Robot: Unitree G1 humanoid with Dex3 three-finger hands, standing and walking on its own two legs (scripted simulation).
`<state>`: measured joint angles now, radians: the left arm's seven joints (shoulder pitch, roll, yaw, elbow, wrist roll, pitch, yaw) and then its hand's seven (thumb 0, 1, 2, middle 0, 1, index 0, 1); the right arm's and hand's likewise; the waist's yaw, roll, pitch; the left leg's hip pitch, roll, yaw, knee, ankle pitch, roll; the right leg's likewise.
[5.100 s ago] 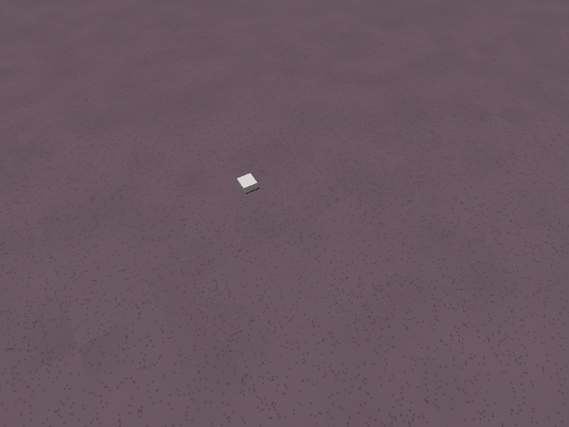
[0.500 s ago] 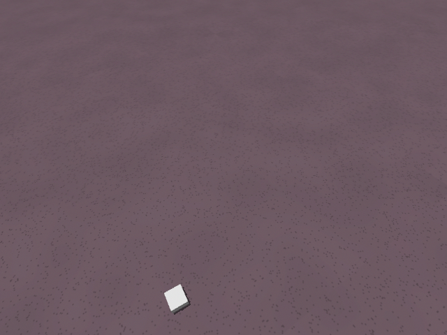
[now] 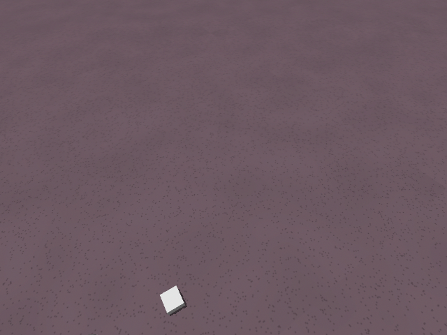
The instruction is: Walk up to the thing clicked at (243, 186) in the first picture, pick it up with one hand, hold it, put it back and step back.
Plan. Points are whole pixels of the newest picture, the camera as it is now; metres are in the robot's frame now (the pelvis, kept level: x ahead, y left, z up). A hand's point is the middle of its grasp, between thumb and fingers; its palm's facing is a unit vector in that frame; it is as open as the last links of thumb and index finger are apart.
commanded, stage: stand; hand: left
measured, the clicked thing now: (172, 300) +0.38 +0.26 -0.76
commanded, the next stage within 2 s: none
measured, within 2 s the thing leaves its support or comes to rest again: neither
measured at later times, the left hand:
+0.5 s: hand out of the picture +0.08 +0.24 -0.16, palm faces -0.03 -0.94 -0.34, open 7.4 cm
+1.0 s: hand out of the picture +0.09 +0.24 -0.15, palm faces -0.03 -0.94 -0.34, open 7.4 cm
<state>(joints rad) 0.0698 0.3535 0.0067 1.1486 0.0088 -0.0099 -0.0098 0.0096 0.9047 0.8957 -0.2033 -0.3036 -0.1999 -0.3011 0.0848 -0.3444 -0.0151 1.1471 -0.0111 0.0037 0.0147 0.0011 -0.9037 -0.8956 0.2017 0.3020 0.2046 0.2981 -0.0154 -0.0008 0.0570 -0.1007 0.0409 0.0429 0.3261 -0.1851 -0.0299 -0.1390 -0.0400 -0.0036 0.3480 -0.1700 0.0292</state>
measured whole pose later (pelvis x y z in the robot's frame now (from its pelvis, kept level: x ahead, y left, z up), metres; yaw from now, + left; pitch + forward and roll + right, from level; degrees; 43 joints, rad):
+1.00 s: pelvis +0.01 -0.01 +0.00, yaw +0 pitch -2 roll +0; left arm 0.10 0.36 0.00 1.13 0.01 -0.01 -0.01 0.01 0.90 0.90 -0.20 -0.30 -0.20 -0.30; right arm 0.11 -0.35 -0.01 1.14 -0.01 0.00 0.01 0.00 -0.90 -0.90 0.20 0.30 0.20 0.30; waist -0.01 0.00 0.05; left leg -0.09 0.07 0.03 0.31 -0.18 -0.05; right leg -0.12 -0.01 -0.02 0.33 -0.17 0.01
